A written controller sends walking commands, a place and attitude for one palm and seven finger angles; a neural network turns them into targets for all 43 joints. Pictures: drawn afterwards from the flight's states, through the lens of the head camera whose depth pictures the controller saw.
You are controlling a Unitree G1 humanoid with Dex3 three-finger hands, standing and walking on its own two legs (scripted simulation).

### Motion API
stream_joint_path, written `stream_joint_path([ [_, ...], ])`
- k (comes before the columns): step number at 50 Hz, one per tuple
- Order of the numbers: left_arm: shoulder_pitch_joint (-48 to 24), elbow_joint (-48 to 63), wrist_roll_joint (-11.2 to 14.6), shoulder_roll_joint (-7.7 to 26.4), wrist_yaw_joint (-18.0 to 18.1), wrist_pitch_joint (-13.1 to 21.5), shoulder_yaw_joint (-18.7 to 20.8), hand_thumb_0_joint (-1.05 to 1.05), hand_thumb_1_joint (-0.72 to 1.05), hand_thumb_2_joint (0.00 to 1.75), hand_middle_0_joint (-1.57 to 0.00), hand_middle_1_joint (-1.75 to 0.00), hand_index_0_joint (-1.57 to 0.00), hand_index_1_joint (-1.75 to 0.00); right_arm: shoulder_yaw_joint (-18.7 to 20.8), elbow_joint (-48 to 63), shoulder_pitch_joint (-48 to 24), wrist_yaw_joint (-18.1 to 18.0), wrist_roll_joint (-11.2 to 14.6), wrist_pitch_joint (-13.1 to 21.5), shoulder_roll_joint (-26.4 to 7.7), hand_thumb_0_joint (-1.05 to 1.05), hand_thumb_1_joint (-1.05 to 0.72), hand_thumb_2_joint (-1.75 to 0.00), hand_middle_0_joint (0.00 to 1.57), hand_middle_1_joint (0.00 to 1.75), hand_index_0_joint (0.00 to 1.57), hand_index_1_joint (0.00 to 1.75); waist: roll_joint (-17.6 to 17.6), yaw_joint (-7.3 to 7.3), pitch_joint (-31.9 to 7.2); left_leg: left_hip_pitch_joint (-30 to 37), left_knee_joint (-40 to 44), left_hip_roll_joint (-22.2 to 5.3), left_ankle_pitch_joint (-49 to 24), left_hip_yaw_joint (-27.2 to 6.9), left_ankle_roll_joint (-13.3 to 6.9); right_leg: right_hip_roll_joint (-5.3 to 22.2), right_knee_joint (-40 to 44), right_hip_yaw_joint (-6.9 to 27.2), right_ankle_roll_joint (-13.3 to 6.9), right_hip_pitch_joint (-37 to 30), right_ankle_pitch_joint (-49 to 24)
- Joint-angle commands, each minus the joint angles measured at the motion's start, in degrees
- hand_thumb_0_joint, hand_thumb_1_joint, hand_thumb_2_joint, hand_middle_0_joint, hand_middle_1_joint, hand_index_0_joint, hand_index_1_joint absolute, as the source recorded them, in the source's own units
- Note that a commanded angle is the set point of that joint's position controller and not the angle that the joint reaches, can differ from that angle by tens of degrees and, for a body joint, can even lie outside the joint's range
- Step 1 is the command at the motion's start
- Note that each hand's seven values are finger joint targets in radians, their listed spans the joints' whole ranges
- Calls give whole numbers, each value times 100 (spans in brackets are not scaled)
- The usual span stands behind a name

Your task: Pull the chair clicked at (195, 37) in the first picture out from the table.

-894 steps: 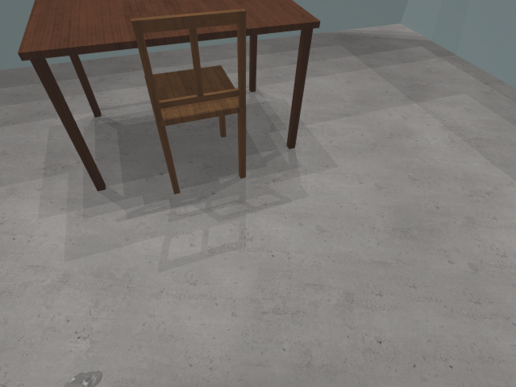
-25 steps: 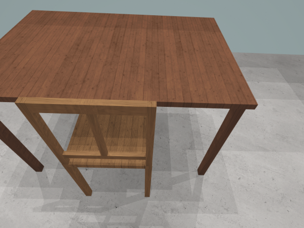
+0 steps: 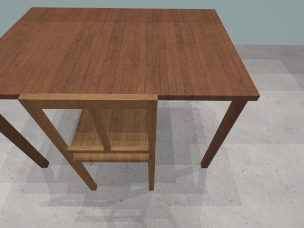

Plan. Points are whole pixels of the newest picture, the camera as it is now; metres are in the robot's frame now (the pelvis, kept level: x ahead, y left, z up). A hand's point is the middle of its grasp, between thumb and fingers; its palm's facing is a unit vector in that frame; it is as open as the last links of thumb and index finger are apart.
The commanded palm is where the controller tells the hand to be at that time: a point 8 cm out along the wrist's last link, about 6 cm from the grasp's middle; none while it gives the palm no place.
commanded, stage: come to a stop and stand still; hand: left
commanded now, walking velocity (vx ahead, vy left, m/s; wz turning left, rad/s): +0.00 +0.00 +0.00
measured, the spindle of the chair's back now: (101, 130) +0.44 +0.21 -0.09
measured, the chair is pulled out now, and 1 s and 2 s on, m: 0.00 0.00 0.00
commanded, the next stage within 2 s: look again from close up in 0.50 s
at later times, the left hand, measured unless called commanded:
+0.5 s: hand out of the picture -0.01 +0.21 -0.17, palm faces +0.01 -0.98 -0.21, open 7.4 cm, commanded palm none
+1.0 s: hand out of the picture -0.02 +0.20 -0.17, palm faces +0.02 -0.98 -0.18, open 7.4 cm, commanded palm none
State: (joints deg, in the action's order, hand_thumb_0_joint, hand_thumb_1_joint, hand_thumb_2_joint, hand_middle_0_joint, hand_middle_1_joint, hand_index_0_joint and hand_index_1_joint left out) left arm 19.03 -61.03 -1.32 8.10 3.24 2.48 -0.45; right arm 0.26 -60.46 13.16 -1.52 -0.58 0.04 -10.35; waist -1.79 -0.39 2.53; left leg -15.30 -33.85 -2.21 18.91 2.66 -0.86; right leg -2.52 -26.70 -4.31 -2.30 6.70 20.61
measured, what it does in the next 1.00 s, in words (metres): stands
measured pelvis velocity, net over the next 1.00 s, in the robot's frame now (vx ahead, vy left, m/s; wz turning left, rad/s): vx -0.01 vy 0.03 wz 0.00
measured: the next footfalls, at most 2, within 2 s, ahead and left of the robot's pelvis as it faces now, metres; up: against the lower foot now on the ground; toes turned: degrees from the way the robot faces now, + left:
none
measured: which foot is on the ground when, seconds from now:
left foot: down 0.00-1.00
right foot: down 0.00-1.00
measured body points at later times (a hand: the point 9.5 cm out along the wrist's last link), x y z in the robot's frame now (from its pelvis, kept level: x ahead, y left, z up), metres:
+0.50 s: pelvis -0.02 +0.03 +0.00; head +0.00 +0.04 +0.45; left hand -0.01 +0.27 -0.15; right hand -0.01 -0.19 -0.15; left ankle -0.01 +0.11 -0.73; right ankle -0.07 -0.09 -0.73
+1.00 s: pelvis -0.01 +0.03 +0.01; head +0.01 +0.04 +0.46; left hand -0.02 +0.25 -0.16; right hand +0.01 -0.20 -0.15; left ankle -0.01 +0.11 -0.73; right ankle -0.07 -0.09 -0.73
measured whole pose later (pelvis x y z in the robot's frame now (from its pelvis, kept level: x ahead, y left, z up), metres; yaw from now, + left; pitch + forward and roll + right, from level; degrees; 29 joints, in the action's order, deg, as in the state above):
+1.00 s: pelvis -0.01 +0.03 +0.01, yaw +0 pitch +0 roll +0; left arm 17.2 -63.1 -0.9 9.5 2.3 0.2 -0.6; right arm -0.9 -64.6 13.1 -1.9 -0.1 1.4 -9.2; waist 2.1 0.8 1.9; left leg -11.4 -25.6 2.6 14.3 4.8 -3.7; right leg 2.3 -25.5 -2.7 0.9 6.1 19.2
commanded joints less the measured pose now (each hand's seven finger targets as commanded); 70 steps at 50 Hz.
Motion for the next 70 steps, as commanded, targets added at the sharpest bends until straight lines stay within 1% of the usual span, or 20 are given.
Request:
stream_joint_path([
  [1, 106, 500, 70, 692, 25, 33, 113, 0, 90, 90, -20, -30, -20, -30, 53, 249, 652, 13, -34, 173, -477, 0, -90, -90, 20, 30, 20, 30, -1, -126, -649, 565, 326, -324, -1986, -392, -183, 845, -250, 531, -157, 86, -2861],
  [2, 172, 504, 80, 641, 22, -4, 117, 0, 90, 90, -20, -30, -20, -30, 43, 269, 580, -15, -36, 167, -541, 0, -90, -90, 20, 30, 20, 30, -226, -64, -598, 548, 318, -428, -2325, -532, -237, 750, -178, 539, -133, 155, -2317],
  [3, 182, 460, 79, 676, 13, -51, 114, 0, 90, 90, -20, -30, -20, -30, 28, 293, 467, -27, -20, 161, -514, 0, -90, -90, 20, 30, 20, 30, -402, -8, -435, 420, 441, -444, -2316, -641, -271, 708, -106, 508, -101, 175, -1823],
  [6, 135, 425, 61, 677, -24, -136, 91, 0, 90, 90, -20, -30, -20, -30, 4, 348, 308, -14, -18, 132, -492, 0, -90, -90, 20, 30, 20, 30, 67, 71, 212, -14, 783, -390, -1473, -743, -307, 642, 135, 515, -67, 397, -907],
  [8, 109, 434, 57, 672, -31, -160, 87, 0, 90, 90, -20, -30, -20, -30, -1, 344, 372, -3, -19, 137, -523, 0, -90, -90, 20, 30, 20, 30, 214, 53, 337, -50, 940, -351, -1106, -762, -298, 655, 189, 548, -55, 497, -597],
  [10, 62, 431, 56, 679, -43, -193, 91, 0, 90, 90, -20, -30, -20, -30, 8, 307, 400, 8, -26, 134, -551, 0, -90, -90, 20, 30, 20, 30, 122, 44, 488, -121, 1199, -369, -586, -843, -308, 628, 216, 501, -25, 626, -165],
  [12, 71, 450, 54, 712, -59, -214, 95, 0, 90, 90, -20, -30, -20, -30, 5, 287, 394, 12, -34, 148, -599, 0, -90, -90, 20, 30, 20, 30, -103, 86, 419, -148, 1415, -419, -394, -980, -347, 594, 120, 442, 1, 569, -92],
  [17, 68, 421, 53, 742, -80, -209, 107, 0, 90, 90, -20, -30, -20, -30, 14, 242, 428, -4, -14, 192, -622, 0, -90, -90, 20, 30, 20, 30, -2, 113, 97, 123, 1500, -457, -684, -1011, -377, 662, 133, 424, 42, 481, -293],
  [19, 90, 373, 60, 756, -80, -192, 96, 0, 90, 90, -20, -30, -20, -30, 16, 209, 433, -7, -1, 208, -612, 0, -90, -90, 20, 30, 20, 30, 87, 110, -53, 291, 1395, -420, -1010, -910, -362, 724, 200, 458, 58, 430, -493],
  [23, 108, 295, 66, 771, -80, -170, 87, 0, 90, 90, -20, -30, -20, -30, -4, 108, 427, -7, 10, 216, -558, 0, -90, -90, 20, 30, 20, 30, 269, 93, -45, 391, 1254, -328, -1310, -713, -309, 822, 310, 539, 58, 418, -804],
  [26, 138, 241, 69, 776, -75, -158, 87, 0, 90, 90, -20, -30, -20, -30, -10, 6, 445, -17, 18, 227, -506, 0, -90, -90, 20, 30, 20, 30, 222, 100, -75, 517, 1203, -331, -1663, -651, -307, 836, 331, 544, 69, 402, -1021],
  [37, 262, 18, 65, 723, -59, -158, 61, 0, 90, 90, -20, -30, -20, -30, -22, -166, 344, -42, 37, 223, -498, 0, -90, -90, 20, 30, 20, 30, 130, 89, 57, 658, 1212, -331, -1923, -615, -287, 876, 416, 540, 109, 442, -1190],
  [44, 266, -54, 62, 724, -58, -146, 72, 0, 90, 90, -20, -30, -20, -30, -22, -214, 305, -55, 36, 234, -516, 0, -90, -90, 20, 30, 20, 30, 165, 82, -90, 784, 1196, -343, -2187, -595, -274, 899, 417, 541, 120, 340, -1419],
  [48, 263, -84, 61, 727, -63, -150, 64, 0, 90, 90, -20, -30, -20, -30, -33, -250, 257, -54, 39, 229, -499, 0, -90, -90, 20, 30, 20, 30, 184, 94, 59, 707, 1252, -332, -2038, -597, -267, 913, 480, 534, 125, 372, -1351],
  [55, 256, -86, 66, 732, -66, -140, 73, 0, 90, 90, -20, -30, -20, -30, -33, -281, 282, -54, 35, 235, -511, 0, -90, -90, 20, 30, 20, 30, 203, 93, -83, 791, 1269, -340, -2128, -601, -264, 944, 496, 530, 117, 285, -1441],
  [58, 248, -102, 65, 736, -69, -143, 66, 0, 90, 90, -20, -30, -20, -30, -37, -305, 268, -52, 37, 224, -485, 0, -90, -90, 20, 30, 20, 30, 206, 99, 82, 688, 1302, -323, -1993, -598, -256, 937, 536, 538, 118, 330, -1382],
  [66, 272, -103, 62, 720, -78, -136, 70, 0, 90, 90, -20, -30, -20, -30, -39, -323, 296, -49, 44, 219, -446, 0, -90, -90, 20, 30, 20, 30, 318, 111, 120, 662, 1367, -323, -1835, -614, -260, 939, 622, 548, 111, 319, -1305],
  [68, 255, -115, 67, 737, -76, -135, 73, 0, 90, 90, -20, -30, -20, -30, -44, -331, 317, -52, 39, 227, -474, 0, -90, -90, 20, 30, 20, 30, 220, 98, 31, 715, 1340, -322, -2004, -615, -251, 953, 576, 535, 110, 275, -1408],
  [69, 326, -151, -44, 674, 135, -21, 26, 0, 90, 90, -20, -30, -20, -30, -23, 62, 195, 5, 50, 219, -689, 0, -90, -90, 20, 30, 20, 30, -16, 42, 278, 393, 386, -425, -3428, -666, -95, 960, 485, 660, 154, 619, -2247],
  [70, -3516, 8702, 1044, 2008, 138, 1030, 837, 0, 88, 89, -20, -30, -20, -30, 277, 2075, 500, -165, 330, 999, -1557, 0, -90, -90, 20, 30, 20, 30, -1063, -556, -2638, 2465, 779, 18, -3967, -676, 101, 400, -107, 37, 88, 720, -2623],
])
